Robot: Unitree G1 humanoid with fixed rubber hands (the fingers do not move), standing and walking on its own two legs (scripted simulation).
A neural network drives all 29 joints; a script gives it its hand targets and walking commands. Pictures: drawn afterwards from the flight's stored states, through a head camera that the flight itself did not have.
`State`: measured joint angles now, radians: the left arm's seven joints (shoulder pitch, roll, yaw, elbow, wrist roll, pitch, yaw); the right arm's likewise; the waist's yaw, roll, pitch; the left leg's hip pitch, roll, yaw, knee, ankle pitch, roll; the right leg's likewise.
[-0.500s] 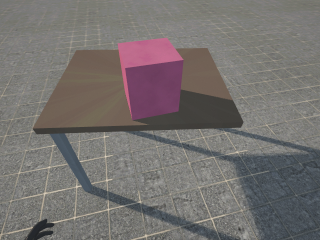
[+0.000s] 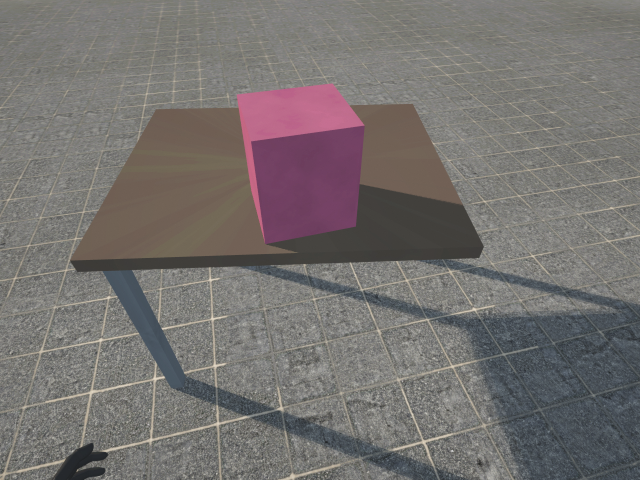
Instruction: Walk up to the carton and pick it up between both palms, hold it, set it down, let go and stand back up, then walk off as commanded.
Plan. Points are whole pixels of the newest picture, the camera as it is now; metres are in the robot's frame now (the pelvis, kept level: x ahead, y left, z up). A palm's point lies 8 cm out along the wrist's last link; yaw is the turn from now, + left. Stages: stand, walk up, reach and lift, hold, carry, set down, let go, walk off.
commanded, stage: stand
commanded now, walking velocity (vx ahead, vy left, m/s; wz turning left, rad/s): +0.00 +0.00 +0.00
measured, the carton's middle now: (298, 163) +0.76 +0.08 +0.01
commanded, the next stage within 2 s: none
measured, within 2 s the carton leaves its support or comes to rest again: neither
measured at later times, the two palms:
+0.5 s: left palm out of the picture +0.12 +0.33 -0.06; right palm out of the picture +0.09 -0.29 -0.09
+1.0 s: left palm out of the picture +0.12 +0.33 -0.06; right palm out of the picture +0.09 -0.29 -0.09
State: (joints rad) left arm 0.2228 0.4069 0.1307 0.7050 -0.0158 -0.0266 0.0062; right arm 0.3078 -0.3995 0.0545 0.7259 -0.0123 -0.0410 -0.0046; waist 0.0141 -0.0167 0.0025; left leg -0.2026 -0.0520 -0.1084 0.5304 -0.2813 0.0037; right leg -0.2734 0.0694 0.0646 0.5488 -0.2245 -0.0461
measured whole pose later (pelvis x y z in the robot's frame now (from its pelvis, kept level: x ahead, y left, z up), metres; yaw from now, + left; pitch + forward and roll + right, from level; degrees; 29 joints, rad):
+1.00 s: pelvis +0.00 +0.00 +0.00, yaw +0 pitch -2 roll +1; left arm 0.22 0.40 0.13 0.73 -0.02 -0.03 0.00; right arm 0.30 -0.40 0.05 0.74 -0.01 -0.04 0.00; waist 0.01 -0.01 0.00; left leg -0.20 -0.05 -0.11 0.51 -0.27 0.00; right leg -0.27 0.07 0.06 0.53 -0.22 -0.04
